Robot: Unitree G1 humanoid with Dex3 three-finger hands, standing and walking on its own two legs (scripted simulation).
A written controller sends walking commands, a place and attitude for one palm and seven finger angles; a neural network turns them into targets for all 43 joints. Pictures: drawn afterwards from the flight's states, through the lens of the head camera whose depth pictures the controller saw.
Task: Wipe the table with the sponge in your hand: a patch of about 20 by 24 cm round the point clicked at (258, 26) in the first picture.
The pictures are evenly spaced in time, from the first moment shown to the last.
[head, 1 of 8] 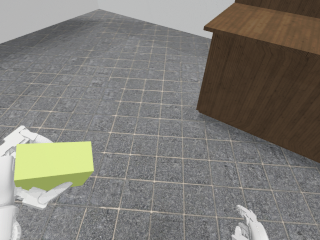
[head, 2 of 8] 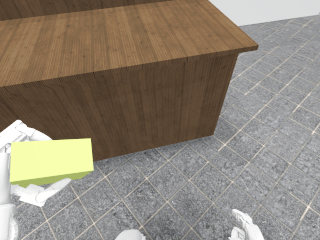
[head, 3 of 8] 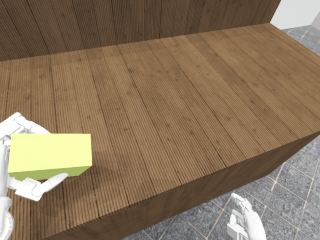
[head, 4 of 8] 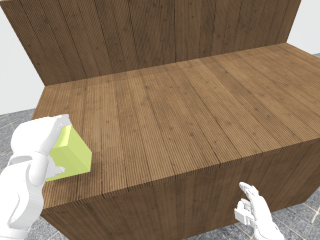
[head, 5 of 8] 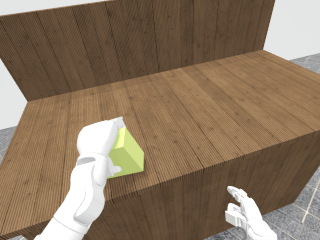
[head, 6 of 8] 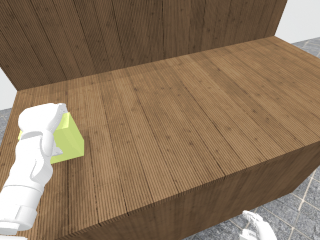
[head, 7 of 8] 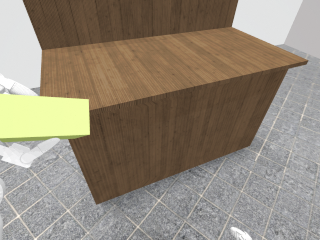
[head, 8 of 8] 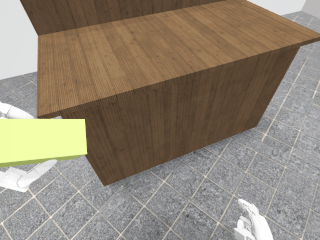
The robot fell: no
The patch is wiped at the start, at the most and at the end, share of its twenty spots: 0.00 0.95 0.95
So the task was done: yes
